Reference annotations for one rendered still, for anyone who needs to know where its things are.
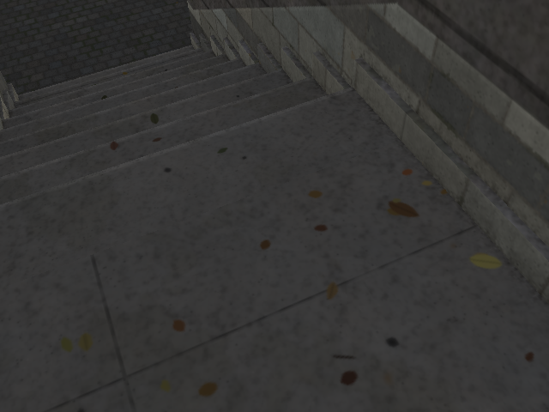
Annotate stairs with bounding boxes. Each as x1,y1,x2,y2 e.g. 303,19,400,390
0,45,327,204

